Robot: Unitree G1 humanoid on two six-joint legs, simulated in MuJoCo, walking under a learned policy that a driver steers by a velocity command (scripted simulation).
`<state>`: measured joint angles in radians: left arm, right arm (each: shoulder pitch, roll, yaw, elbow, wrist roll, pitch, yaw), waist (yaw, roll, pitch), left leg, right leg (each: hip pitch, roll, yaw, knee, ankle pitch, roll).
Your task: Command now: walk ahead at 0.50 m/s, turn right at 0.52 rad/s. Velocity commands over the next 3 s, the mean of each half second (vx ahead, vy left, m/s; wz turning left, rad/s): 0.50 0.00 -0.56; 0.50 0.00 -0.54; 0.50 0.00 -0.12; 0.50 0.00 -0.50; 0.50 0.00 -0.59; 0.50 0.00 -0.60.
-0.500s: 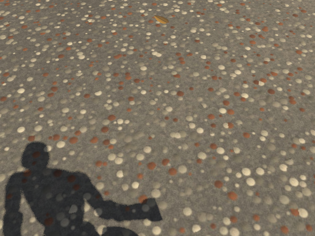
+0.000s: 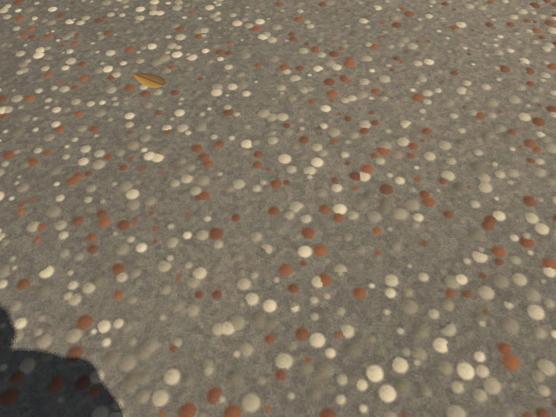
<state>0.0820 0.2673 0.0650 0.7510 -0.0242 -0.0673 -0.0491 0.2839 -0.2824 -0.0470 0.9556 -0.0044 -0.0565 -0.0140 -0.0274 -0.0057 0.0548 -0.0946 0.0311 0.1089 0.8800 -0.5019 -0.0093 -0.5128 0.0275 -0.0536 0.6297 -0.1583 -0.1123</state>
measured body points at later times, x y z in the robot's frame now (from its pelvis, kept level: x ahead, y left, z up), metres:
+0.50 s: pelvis +0.30 +0.02 +0.01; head +0.33 +0.01 +0.46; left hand +0.42 +0.29 -0.11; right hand +0.43 -0.28 -0.07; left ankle +0.42 +0.10 -0.72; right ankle +0.12 -0.07 -0.66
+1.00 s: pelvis +0.52 -0.12 +0.00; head +0.55 -0.16 +0.45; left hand +0.85 -0.04 -0.07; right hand +0.38 -0.38 -0.13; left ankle +0.43 +0.10 -0.67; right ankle +0.56 -0.25 -0.72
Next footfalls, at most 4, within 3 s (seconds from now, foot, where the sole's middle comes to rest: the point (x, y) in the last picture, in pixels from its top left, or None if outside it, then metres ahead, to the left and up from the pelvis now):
0.44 left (251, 410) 0.45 0.09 -0.75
0.96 right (403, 348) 0.59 -0.28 -0.75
1.48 left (367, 218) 0.98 -0.24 -0.75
2.00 right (500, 213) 0.98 -0.62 -0.75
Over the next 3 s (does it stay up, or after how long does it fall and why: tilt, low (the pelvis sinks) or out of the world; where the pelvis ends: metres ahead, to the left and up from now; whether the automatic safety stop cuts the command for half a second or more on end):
stays up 1.18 -0.93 0.00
